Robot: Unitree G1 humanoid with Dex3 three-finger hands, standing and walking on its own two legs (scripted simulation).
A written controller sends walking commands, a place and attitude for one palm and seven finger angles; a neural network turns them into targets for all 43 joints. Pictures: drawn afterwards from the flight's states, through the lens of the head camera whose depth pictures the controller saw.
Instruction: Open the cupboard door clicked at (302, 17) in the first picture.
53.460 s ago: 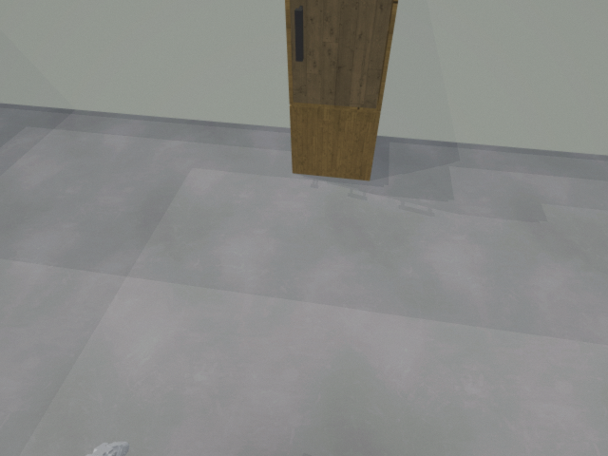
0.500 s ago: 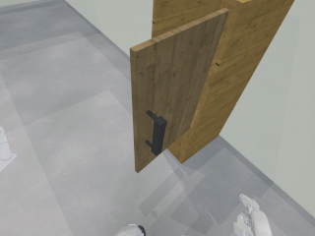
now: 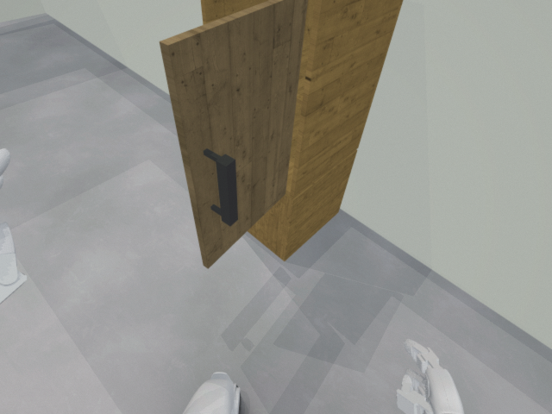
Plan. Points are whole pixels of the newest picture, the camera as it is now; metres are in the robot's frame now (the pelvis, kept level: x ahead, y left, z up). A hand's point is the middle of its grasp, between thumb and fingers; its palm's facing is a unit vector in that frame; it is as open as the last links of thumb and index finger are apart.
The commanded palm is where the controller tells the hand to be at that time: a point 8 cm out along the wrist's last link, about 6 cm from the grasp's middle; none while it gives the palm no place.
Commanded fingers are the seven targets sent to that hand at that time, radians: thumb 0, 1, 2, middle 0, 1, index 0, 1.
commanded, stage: stop stepping back and stand still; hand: left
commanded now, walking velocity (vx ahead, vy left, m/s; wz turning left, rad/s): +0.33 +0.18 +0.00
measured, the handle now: (220, 188) +0.55 +0.12 -0.03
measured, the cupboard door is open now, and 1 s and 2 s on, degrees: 96 96 96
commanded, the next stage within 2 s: let the arm hang, fingers relaxed in 0.76 s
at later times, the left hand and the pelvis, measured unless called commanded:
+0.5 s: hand out of the picture +0.12 +0.29 +0.20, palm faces +0.47 -0.74 -0.48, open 7.4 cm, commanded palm +0.07 +0.33 +0.20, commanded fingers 0.00 0.90 0.90 -0.20 -0.30 -0.20 -0.30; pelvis -0.06 +0.02 +0.02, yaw +3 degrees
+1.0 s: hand (45, 404) +0.15 +0.28 +0.00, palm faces +0.20 -0.88 -0.43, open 7.4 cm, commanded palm none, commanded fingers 0.00 0.90 0.90 -0.20 -0.30 -0.20 -0.30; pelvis -0.05 +0.03 +0.01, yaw +5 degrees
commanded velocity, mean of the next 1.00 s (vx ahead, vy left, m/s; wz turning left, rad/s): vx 0.09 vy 0.00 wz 0.00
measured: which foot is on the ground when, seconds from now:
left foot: up 0.00-0.20, down 0.22-1.00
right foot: down 0.00-1.00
